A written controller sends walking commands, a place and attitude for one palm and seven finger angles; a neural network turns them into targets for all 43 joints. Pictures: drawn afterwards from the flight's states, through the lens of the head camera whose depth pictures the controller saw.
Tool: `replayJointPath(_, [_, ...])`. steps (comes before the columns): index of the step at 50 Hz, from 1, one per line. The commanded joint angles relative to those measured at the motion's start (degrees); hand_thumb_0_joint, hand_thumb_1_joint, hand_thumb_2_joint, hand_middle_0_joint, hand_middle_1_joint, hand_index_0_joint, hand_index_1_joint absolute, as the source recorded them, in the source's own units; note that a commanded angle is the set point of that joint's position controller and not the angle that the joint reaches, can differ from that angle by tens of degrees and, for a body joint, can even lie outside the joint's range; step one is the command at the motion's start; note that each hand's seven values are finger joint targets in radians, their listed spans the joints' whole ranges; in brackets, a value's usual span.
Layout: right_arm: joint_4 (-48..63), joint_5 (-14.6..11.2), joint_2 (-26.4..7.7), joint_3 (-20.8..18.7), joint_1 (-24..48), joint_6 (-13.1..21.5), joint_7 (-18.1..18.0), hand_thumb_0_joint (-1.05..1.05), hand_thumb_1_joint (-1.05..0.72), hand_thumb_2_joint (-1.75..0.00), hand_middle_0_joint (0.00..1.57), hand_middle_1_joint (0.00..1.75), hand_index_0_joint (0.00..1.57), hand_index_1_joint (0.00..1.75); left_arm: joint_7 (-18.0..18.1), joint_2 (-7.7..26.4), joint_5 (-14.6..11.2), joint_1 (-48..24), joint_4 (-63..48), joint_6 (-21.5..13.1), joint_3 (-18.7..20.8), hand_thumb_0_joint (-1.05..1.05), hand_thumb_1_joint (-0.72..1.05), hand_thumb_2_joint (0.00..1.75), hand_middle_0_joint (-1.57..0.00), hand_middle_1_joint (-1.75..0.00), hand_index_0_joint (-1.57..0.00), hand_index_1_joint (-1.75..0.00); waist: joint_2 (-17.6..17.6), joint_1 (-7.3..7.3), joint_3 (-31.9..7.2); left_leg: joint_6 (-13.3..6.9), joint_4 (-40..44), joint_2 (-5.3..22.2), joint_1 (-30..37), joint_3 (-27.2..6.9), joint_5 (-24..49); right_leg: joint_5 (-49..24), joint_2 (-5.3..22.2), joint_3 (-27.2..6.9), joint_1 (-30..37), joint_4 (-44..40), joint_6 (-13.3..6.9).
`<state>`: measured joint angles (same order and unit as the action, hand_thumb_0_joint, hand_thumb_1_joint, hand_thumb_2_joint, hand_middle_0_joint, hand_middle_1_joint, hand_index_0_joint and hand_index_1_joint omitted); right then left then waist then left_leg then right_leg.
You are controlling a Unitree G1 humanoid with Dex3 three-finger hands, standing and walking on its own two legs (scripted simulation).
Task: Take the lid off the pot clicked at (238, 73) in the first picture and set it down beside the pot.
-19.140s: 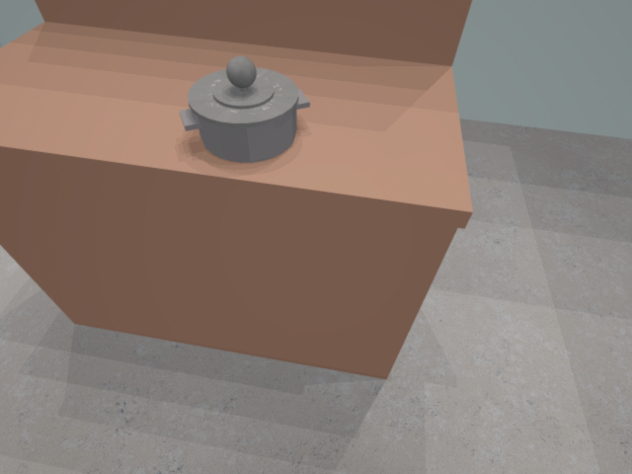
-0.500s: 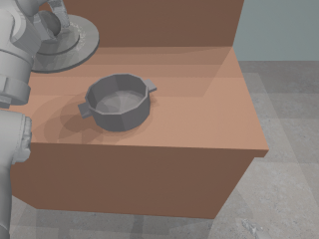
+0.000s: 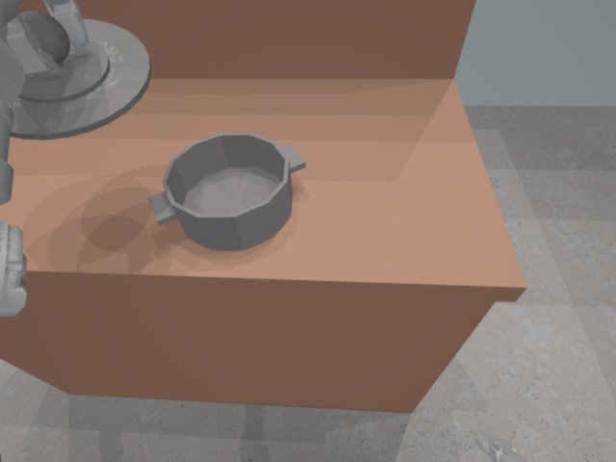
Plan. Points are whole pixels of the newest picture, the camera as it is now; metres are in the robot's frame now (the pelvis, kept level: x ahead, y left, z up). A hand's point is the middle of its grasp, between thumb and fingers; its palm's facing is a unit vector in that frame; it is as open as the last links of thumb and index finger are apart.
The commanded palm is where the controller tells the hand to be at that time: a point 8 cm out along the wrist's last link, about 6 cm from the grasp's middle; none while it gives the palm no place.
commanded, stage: move the lid sideways beside the pot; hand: left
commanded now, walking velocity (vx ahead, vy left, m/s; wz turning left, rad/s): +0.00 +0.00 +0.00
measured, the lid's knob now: (41, 39) +0.48 +0.27 +0.31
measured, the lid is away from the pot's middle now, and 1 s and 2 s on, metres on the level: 0.16 0.25 0.22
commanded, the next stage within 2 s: lower the lid onto the table in 0.94 s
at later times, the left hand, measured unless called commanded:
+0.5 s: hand out of the picture +0.45 +0.32 +0.31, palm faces -0.14 -0.08 -0.99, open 7.4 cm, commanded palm +0.44 +0.32 +0.39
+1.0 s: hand out of the picture +0.45 +0.35 +0.29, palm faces -0.21 -0.09 -0.97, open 7.4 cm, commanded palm +0.46 +0.34 +0.39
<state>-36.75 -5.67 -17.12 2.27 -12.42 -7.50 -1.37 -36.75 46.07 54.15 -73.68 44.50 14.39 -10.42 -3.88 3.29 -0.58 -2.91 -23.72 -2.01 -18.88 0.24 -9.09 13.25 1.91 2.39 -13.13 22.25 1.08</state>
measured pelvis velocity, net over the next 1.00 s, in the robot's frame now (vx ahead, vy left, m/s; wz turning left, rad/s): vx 0.01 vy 0.00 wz -0.01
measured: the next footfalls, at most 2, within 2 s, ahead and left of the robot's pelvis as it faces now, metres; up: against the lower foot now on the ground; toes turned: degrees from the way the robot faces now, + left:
none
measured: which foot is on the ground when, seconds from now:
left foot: down 0.00-1.00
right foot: down 0.00-1.00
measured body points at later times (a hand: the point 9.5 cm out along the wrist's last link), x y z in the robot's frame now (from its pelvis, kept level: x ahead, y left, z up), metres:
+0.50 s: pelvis +0.01 -0.01 +0.00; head +0.05 -0.02 +0.45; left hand +0.45 +0.32 +0.36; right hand +0.09 -0.28 -0.13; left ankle +0.03 +0.09 -0.74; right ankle -0.02 -0.14 -0.74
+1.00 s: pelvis +0.01 +0.00 +0.00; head +0.06 -0.01 +0.45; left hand +0.45 +0.35 +0.35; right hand +0.08 -0.28 -0.13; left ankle +0.03 +0.09 -0.74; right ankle -0.02 -0.14 -0.74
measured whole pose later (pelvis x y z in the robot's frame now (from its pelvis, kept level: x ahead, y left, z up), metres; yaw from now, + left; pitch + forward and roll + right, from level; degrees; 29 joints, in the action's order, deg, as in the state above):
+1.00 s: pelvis +0.01 +0.00 +0.00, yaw -1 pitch +5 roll -2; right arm -38.6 -6.7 -17.9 3.1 -15.3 -8.1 -3.6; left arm -37.3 56.7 57.6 -76.4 57.0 7.7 -7.8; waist -2.8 4.2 1.3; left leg -2.5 -25.3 -0.6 -19.9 0.0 -10.7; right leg 12.8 0.4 2.4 -12.6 20.2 0.8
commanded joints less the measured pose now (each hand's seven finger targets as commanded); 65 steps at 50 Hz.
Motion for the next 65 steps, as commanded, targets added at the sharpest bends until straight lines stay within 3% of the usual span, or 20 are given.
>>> replayJointPath(1, [6.51, 0.18, -8.08, -2.9, 1.64, 1.69, -0.95, 0.0, -0.9, -0.9, 0.2, 0.3, 0.2, 0.3, 3.71, 18.93, 2.86, -34.44, -10.31, -0.67, 8.15, 0.0, 0.67, 0.93, -0.92, -1.03, -0.89, -1.03, -0.61, 0.0, -25.09, -1.86, -0.25, -0.7, 18.3, -1.69, 15.44, -13.07, -4.14, 1.08, 0.93, -1.38, -3.81])
replayJointPath(4, [6.61, 0.14, -8.33, -2.93, 1.14, 1.4, -0.95, 0.0, -0.9, -0.9, 0.2, 0.3, 0.2, 0.3, 3.62, 21.14, 3.07, -34.56, -10.34, -1.31, 9.35, 0.0, 0.67, 0.93, -0.92, -1.03, -0.89, -1.03, 0.22, -0.23, -25.18, -1.81, 0.03, -0.57, 17.56, -1.33, 16.48, -14.68, -4.05, 0.89, 2.21, -1.42, -3.59])
replayJointPath(8, [6.16, -0.07, -8.75, -2.88, 0.04, 1.09, -1.24, 0.0, -0.9, -0.9, 0.2, 0.3, 0.2, 0.3, 3.26, 18.18, 2.51, -31.19, -4.81, -1.81, 6.5, 0.0, 0.67, 0.93, -0.92, -1.03, -0.89, -1.03, -1.34, 0.69, -22.2, -2.02, -0.53, -0.49, 17.08, -1.06, 16.5, -14.4, -4.0, 1.24, 0.42, -2.09, -3.69])
replayJointPath(9, [6.04, 0.05, -8.59, -2.84, 0.02, 0.94, -1.1, 0.0, -0.9, -0.9, 0.2, 0.3, 0.2, 0.3, 3.47, 22.33, 3.56, -33.22, -6.96, -2.23, 9.31, 0.0, 0.67, 0.93, -0.92, -1.03, -0.89, -1.03, 0.44, -0.04, -23.52, -1.92, -0.04, -0.4, 16.32, -0.95, 15.8, -14.95, -4.12, 1.01, 2.35, -1.68, -3.42])
replayJointPath(11, [6.39, -0.05, -8.42, -2.69, 0.54, 0.69, -1.38, 0.0, -0.9, -0.9, 0.2, 0.3, 0.2, 0.3, 3.28, 22.46, 3.75, -34.09, -6.41, -2.69, 8.78, 0.0, 0.67, 0.93, -0.92, -1.03, -0.89, -1.03, -0.2, 0.13, -23.77, -2.21, -0.15, -0.52, 15.99, -0.55, 15.24, -15.1, -3.94, 0.96, 2.61, -1.41, -3.41])
replayJointPath(14, [6.79, -0.08, -8.44, -3.04, 0.27, 0.93, -1.27, 0.0, -0.9, -0.9, 0.2, 0.3, 0.2, 0.3, 3.74, 22.82, 3.67, -35.61, -11.96, -3.17, 8.79, 0.0, 0.67, 0.93, -0.92, -1.03, -0.89, -1.03, -4.82, 0.26, -26.86, -2.13, -1.22, -0.18, 20.15, -1.17, 22.04, -16.58, -4.27, 0.71, 1.81, -1.38, -3.52])
replayJointPath(18, [5.83, -0.49, -9.22, -3.0, -1.22, 0.71, -1.51, 0.0, -0.9, -0.9, 0.2, 0.3, 0.2, 0.3, 3.16, 21.4, 2.78, -30.07, -5.95, -3.14, 7.9, 0.0, 0.67, 0.93, -0.92, -1.03, -0.89, -1.03, -4.82, 0.79, -22.41, -2.2, -1.2, 0.1, 18.83, -1.12, 20.0, -14.69, -4.44, 1.4, 0.06, -2.48, -3.64])
replayJointPath(27, [4.95, -0.54, -9.18, -2.61, -1.76, 0.37, -2.31, 0.0, -0.9, -0.9, 0.2, 0.3, 0.2, 0.3, 3.01, 26.13, 3.93, -32.02, -3.13, -4.78, 9.83, 0.0, 0.67, 0.93, -0.92, -1.03, -0.89, -1.03, -3.04, 0.83, -21.83, -2.74, -0.86, -0.01, 16.43, -0.08, 15.69, -14.63, -4.52, 1.4, 2.06, -2.41, -3.21])
replayJointPath(31, [5.11, -0.57, -9.29, -2.67, -2.06, 0.47, -2.52, 0.0, -0.9, -0.9, 0.2, 0.3, 0.2, 0.3, 3.68, 29.7, 4.47, -33.44, -5.24, -5.88, 11.97, 0.0, 0.67, 0.93, -0.92, -1.03, -0.89, -1.03, -5.57, 0.61, -25.21, -2.82, -1.48, 0.11, 18.2, -0.12, 18.92, -15.63, -4.47, 0.95, 2.98, -1.78, -3.26])
replayJointPath(33, [4.44, -0.91, -9.6, -2.5, -3.09, 0.42, -2.6, 0.0, -0.9, -0.9, 0.2, 0.3, 0.2, 0.3, 3.03, 26.69, 3.68, -30.15, -0.14, -6.34, 9.59, 0.0, 0.67, 0.93, -0.92, -1.03, -0.89, -1.03, -5.07, 1.12, -21.48, -2.71, -1.48, 0.27, 16.34, 0.32, 18.41, -16.09, -4.46, 1.35, 2.1, -2.54, -3.18])
replayJointPath(34, [4.42, -0.8, -9.49, -2.58, -2.81, 0.22, -2.41, 0.0, -0.9, -0.9, 0.2, 0.3, 0.2, 0.3, 3.29, 28.98, 4.25, -32.73, -3.27, -6.53, 10.81, 0.0, 0.67, 0.93, -0.92, -1.03, -0.89, -1.03, -4.8, 0.7, -22.82, -2.51, -1.18, 0.48, 16.85, -0.01, 18.48, -16.03, -4.56, 1.16, 2.74, -1.97, -3.04])
replayJointPath(39, [4.26, -0.9, -9.36, -2.67, -3.07, 0.13, -2.36, 0.0, -0.9, -0.9, 0.2, 0.3, 0.2, 0.3, 2.96, 26.41, 4.07, -32.04, -2.04, -6.61, 8.55, 0.0, 0.67, 0.93, -0.92, -1.03, -0.89, -1.03, -4.7, 1.45, -21.81, -2.66, -1.76, 0.63, 17.21, 0.14, 20.09, -17.02, -4.66, 1.4, 1.68, -2.04, -2.89])
replayJointPath(42, [3.64, -0.97, -9.66, -2.42, -3.51, 0.03, -2.53, 0.0, -0.9, -0.9, 0.2, 0.3, 0.2, 0.3, 2.41, 25.2, 4.03, -30.55, 2.99, -6.57, 7.17, 0.0, 0.67, 0.93, -0.92, -1.03, -0.89, -1.03, -2.43, 1.98, -18.21, -2.83, -1.02, 0.54, 14.49, 0.68, 13.78, -14.39, -4.71, 1.63, 0.83, -2.96, -2.76])
replayJointPath(44, [3.66, -1.05, -9.83, -2.48, -3.54, 0.13, -2.57, 0.0, -0.9, -0.9, 0.2, 0.3, 0.2, 0.3, 2.89, 26.77, 4.13, -33.96, -1.38, -6.83, 7.68, 0.0, 0.67, 0.93, -0.92, -1.03, -0.89, -1.03, -4.53, 1.8, -21.16, -2.7, -0.86, 0.58, 16.1, 0.63, 14.94, -14.53, -4.69, 1.26, 1.81, -2.69, -2.88])
replayJointPath(45, [3.61, -0.96, -9.65, -2.44, -3.17, 0.41, -2.81, 0.0, -0.9, -0.9, 0.2, 0.3, 0.2, 0.3, 2.72, 23.55, 4.13, -36.18, -1.8, -6.72, 4.65, 0.0, 0.67, 0.93, -0.92, -1.03, -0.89, -1.03, -7.38, 2.41, -21.12, -2.97, -1.04, 0.35, 17.35, 0.63, 14.2, -13.34, -4.73, 1.48, 0.32, -3.14, -2.99])
replayJointPath(49, [3.12, -0.72, -9.87, -2.61, -4.84, 1.62, -3.16, 0.0, -0.9, -0.9, 0.2, 0.3, 0.2, 0.3, 3.87, 28.57, 4.62, -38.23, -5.88, -7.77, 9.0, 0.0, 0.67, 0.93, -0.92, -1.03, -0.89, -1.03, -8.5, 1.55, -26.03, -2.81, -1.61, 0.66, 20.94, -0.55, 18.5, -14.09, -5.2, 1.38, 1.38, -2.52, -3.1])
replayJointPath(53, [2.7, -0.9, -10.15, -2.94, -6.06, 2.22, -3.05, 0.0, -0.9, -0.9, 0.2, 0.3, 0.2, 0.3, 3.56, 25.81, 4.1, -34.54, 2.38, -6.47, 8.13, 0.0, 0.67, 0.93, -0.92, -1.03, -0.89, -1.03, -8.5, 1.98, -23.69, -2.73, -2.05, 0.19, 19.86, -0.74, 20.81, -15.31, -5.2, 1.61, 0.27, -2.46, -3.29])
replayJointPath(57, [3.21, -0.75, -10.19, -2.76, -5.66, 1.89, -1.95, 0.0, -0.9, -0.9, 0.2, 0.3, 0.2, 0.3, 3.15, 28.13, 4.79, -32.29, 5.54, -5.4, 9.6, 0.0, 0.67, 0.93, -0.92, -1.03, -0.89, -1.03, -3.58, 1.37, -21.1, -2.56, -1.84, -0.03, 14.87, 0.24, 17.89, -17.6, -4.86, 1.26, 2.28, -1.48, -2.97])
replayJointPath(61, [3.28, -1.08, -10.23, -2.83, -6.24, 1.49, -1.45, 0.0, -0.9, -0.9, 0.2, 0.3, 0.2, 0.3, 2.8, 23.89, 4.46, -30.87, 8.07, -4.43, 5.95, 0.0, 0.67, 0.93, -0.92, -1.03, -0.89, -1.03, -1.16, 2.38, -18.14, -2.34, -1.62, 0.64, 14.12, -0.06, 16.39, -16.01, -4.94, 1.84, 0.28, -1.89, -2.62])
replayJointPath(65, [4.58, -0.46, -10.27, -3.37, -6.17, 1.85, -1.69, 0.0, -0.9, -0.9, 0.2, 0.3, 0.2, 0.3, 3.91, 28.22, 5.43, -36.93, -2.97, -4.72, 9.23, 0.0, 0.67, 0.93, -0.92, -1.03, -0.89, -1.03, -7.8, 1.71, -28.1, -2.91, -3.25, 0.47, 21.33, -0.84, 25.57, -18.76, -5.16, 1.18, 1.62, -0.8, -2.93])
